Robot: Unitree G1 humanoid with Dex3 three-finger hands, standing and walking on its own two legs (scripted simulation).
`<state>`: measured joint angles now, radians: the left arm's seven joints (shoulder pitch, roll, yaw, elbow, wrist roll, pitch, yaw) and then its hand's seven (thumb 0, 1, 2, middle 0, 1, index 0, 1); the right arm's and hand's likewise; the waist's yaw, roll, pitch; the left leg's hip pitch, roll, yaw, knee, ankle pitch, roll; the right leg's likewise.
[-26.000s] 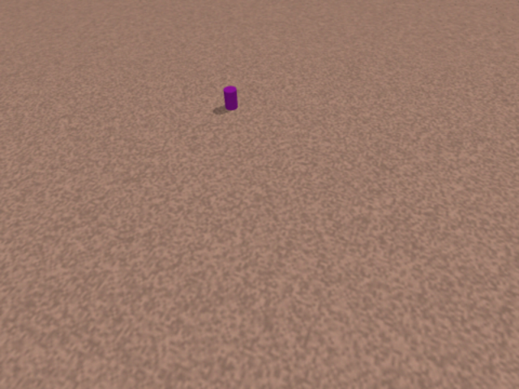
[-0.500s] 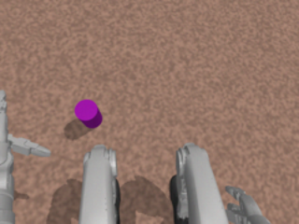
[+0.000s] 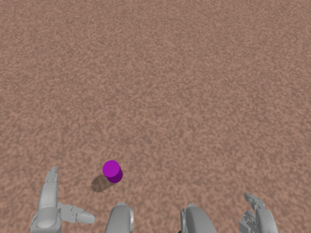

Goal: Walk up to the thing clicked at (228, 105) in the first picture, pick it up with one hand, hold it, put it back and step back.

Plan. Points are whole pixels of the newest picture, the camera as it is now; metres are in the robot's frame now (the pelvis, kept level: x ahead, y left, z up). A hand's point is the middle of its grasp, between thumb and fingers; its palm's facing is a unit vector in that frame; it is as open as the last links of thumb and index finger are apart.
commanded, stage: home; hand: left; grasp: from the side
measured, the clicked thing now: (113, 172) +0.44 +0.22 -0.58
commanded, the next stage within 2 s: stand in 1.92 s
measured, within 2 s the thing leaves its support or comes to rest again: neither
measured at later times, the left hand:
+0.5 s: hand (63, 216) +0.19 +0.20 +0.02, palm faces +0.15 -0.94 -0.31, open 17.6 cm
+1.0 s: hand (72, 215) +0.19 +0.18 +0.02, palm faces +0.13 -0.94 -0.31, open 17.3 cm
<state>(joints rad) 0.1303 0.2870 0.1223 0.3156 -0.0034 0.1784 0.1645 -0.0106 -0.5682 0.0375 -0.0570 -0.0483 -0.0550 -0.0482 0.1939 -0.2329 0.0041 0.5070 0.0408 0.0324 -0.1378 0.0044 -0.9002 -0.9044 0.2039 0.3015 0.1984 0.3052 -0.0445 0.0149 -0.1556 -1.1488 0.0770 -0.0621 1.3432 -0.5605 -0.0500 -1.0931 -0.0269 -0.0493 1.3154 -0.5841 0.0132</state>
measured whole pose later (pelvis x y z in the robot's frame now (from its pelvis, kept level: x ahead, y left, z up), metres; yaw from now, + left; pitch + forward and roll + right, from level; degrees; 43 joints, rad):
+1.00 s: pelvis +0.02 +0.00 +0.08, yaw +1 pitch +7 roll -1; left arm 0.45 0.20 -0.01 0.01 -0.01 0.28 0.15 -0.01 -0.51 0.07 -0.06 -0.06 -0.06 -0.06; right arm 0.28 -0.21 0.02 0.52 0.01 -0.10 -0.19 0.01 -0.90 -0.90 0.20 0.30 0.20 0.30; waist -0.02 0.05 -0.10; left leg -0.63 0.08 -0.04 0.94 -0.44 -0.05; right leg -0.58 -0.03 -0.05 0.92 -0.47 0.01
